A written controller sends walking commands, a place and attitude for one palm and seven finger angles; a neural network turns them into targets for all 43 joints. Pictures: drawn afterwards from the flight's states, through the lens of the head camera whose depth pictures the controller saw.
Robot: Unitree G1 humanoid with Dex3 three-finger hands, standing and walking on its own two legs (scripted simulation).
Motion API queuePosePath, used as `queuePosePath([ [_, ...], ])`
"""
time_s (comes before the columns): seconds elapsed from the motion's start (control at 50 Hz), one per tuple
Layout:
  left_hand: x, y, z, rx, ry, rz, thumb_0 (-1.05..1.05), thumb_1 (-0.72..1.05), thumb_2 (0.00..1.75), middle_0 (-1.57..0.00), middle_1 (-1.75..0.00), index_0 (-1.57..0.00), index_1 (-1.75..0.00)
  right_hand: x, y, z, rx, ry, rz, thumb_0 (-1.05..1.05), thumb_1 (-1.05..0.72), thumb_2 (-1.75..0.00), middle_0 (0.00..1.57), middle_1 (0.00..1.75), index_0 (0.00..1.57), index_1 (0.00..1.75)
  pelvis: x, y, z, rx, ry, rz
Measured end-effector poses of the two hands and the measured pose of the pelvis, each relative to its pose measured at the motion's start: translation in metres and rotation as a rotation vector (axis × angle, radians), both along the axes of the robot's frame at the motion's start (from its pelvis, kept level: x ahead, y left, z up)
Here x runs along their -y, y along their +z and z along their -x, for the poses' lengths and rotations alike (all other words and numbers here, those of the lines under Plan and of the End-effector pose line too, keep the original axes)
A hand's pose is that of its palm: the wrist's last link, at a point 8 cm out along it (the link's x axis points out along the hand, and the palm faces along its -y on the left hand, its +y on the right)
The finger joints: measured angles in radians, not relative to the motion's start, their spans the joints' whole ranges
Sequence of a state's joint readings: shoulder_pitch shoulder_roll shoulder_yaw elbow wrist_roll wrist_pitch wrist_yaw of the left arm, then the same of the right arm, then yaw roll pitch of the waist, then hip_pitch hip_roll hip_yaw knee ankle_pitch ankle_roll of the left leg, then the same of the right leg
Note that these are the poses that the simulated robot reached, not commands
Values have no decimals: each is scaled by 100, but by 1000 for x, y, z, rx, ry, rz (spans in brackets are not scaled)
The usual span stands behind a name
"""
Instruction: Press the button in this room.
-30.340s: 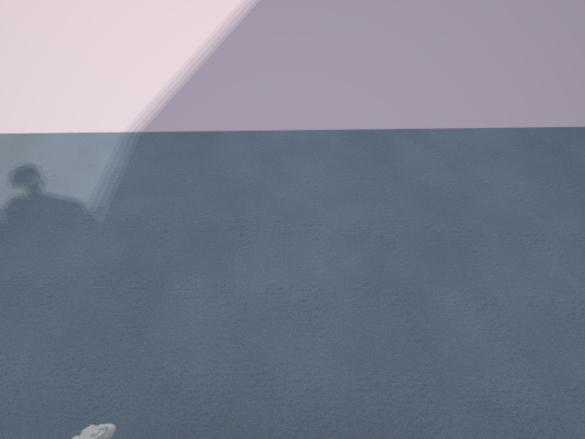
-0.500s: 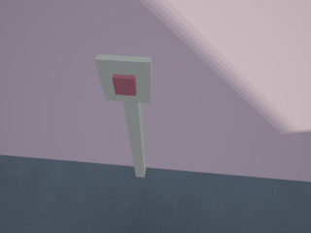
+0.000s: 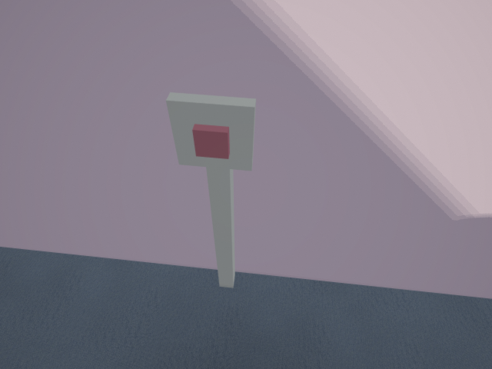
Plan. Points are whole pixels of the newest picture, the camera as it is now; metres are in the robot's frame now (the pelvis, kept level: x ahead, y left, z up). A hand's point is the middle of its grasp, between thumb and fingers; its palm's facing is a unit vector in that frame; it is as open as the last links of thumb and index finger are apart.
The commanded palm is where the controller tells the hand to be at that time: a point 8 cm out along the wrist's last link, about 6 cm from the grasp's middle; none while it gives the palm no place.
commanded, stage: shuffle to correct the standing spot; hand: left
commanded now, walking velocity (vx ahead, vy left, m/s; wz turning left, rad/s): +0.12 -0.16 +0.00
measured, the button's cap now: (212, 140) +0.54 +0.11 +0.07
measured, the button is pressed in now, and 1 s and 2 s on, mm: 0 0 0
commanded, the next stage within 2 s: come to a stop and stand still in 0.22 s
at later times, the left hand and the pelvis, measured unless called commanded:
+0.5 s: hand out of the picture +0.02 +0.12 -0.19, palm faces +0.07 -0.99 -0.16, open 7.3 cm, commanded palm none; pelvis +0.05 -0.04 -0.01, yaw +1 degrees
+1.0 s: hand out of the picture +0.08 +0.18 -0.17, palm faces +0.05 -0.96 -0.28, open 7.3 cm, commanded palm none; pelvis +0.02 -0.03 -0.01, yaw +0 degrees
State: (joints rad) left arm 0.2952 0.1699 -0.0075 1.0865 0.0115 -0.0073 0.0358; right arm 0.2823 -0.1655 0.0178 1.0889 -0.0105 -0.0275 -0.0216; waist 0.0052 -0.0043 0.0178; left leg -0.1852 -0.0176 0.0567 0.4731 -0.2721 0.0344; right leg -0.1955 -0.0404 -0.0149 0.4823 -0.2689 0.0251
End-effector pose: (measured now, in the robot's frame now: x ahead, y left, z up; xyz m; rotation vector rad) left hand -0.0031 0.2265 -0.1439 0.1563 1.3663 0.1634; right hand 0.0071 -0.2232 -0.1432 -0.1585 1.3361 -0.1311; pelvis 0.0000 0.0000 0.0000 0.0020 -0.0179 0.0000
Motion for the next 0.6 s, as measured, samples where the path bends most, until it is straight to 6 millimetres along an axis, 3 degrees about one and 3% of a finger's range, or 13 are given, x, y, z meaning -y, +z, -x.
queuePosePath([
  [0.18,13,-6,5,-67,-3,26,1,91,90,-20,-30,-20,-30,2,-3,2,-41,-30,-7,0,-91,-90,20,30,20,30,8,-3,-12,-9,-9,-10],
  [0.34,36,-7,-10,-73,20,20,1,91,90,-20,-30,-20,-30,27,-12,-4,-88,-59,-4,0,-90,-89,20,30,20,30,33,-10,-34,-36,-4,5],
  [0.4,46,-10,-13,-64,48,24,0,91,90,-20,-30,-20,-30,38,-11,-19,-96,-40,14,0,-90,-89,20,30,20,30,39,-10,-42,-37,10,10],
  [0.5,60,-16,-15,-92,65,56,0,91,90,-20,-30,-20,-30,41,-6,-63,-26,-17,36,0,-91,-90,20,30,19,30,39,-11,-55,-20,11,18],
  [0.6,65,-16,-31,-87,61,66,1,91,90,-20,-30,-20,-30,42,2,-97,52,-6,48,1,-93,-90,20,30,19,30,39,-6,-62,-16,-1,-3],
])
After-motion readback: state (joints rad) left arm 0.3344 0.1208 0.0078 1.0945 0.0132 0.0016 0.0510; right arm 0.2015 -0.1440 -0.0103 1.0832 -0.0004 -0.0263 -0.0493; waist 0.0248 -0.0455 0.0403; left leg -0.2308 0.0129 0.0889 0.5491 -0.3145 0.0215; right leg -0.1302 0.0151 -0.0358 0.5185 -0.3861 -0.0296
